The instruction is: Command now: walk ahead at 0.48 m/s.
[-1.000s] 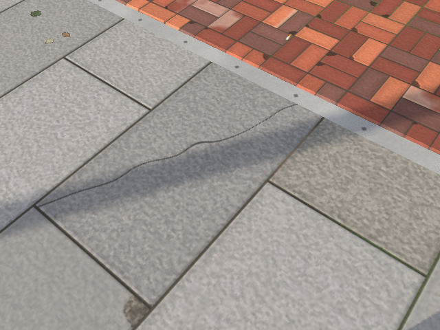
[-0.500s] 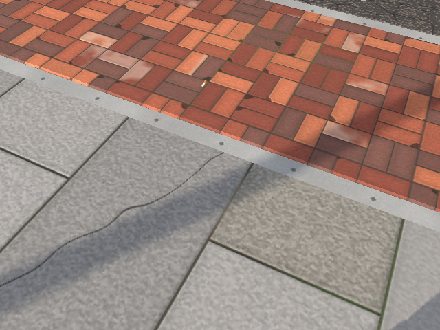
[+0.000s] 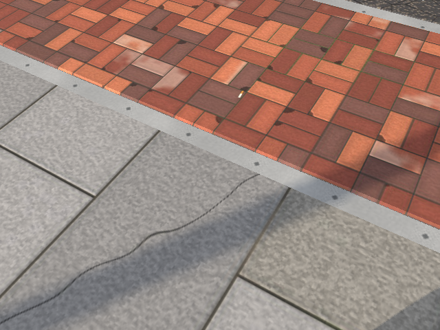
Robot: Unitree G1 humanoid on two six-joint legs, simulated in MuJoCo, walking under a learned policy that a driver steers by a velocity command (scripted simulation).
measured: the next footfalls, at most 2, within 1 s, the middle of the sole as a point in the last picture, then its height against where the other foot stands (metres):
left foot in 0.08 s outside the picture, level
right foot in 0.60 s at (275, 327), level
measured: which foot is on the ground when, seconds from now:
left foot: up 0.00-0.06, down 0.08-0.62, up 0.64-1.00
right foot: down 0.00-0.10, up 0.12-0.58, down 0.60-1.00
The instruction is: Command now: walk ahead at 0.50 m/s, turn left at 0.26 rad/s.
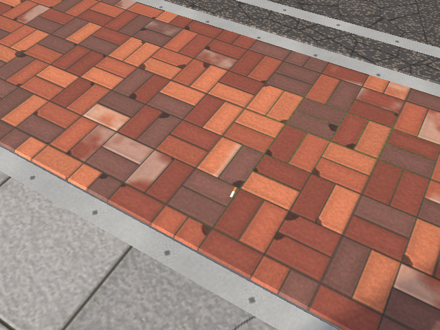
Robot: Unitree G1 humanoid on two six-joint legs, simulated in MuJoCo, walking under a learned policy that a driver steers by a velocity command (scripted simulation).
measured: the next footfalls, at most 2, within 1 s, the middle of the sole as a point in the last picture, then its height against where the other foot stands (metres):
left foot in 0.16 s outside the picture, level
right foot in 0.72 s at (244, 307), level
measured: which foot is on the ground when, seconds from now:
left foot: up 0.00-0.14, down 0.16-0.72, up 0.74-1.00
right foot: down 0.00-0.18, up 0.20-0.70, down 0.72-1.00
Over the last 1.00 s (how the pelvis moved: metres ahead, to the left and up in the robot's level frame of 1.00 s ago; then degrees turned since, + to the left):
0.54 0.00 0.01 2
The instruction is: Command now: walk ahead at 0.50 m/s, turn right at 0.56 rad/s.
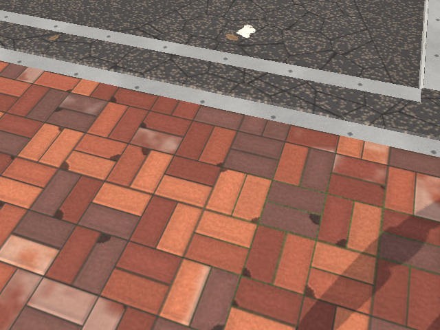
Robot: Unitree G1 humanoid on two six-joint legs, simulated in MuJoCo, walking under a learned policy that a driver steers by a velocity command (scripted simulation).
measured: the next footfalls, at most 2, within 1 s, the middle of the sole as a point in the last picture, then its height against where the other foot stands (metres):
left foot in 0.22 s outside the picture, level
right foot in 0.74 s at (301, 325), level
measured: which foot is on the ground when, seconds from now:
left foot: up 0.00-0.20, down 0.22-0.74, up 0.76-1.00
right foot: down 0.00-0.24, up 0.26-0.72, down 0.74-1.00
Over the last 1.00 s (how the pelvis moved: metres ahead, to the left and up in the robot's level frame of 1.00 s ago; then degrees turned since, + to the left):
0.56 0.03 0.00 -12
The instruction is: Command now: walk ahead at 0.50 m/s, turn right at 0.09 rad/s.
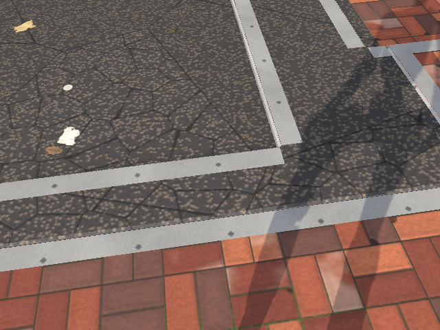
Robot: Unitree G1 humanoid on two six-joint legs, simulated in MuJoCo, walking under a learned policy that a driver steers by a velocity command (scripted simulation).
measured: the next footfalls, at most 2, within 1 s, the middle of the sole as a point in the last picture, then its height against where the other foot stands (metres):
left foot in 0.28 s outside the picture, level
right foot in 0.82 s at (263, 291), level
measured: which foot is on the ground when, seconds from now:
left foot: up 0.00-0.26, down 0.28-0.82, up 0.84-1.00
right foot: down 0.00-0.28, up 0.30-0.80, down 0.82-1.00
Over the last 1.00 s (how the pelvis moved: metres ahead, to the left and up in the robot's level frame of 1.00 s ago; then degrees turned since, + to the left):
0.50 -0.11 0.00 -26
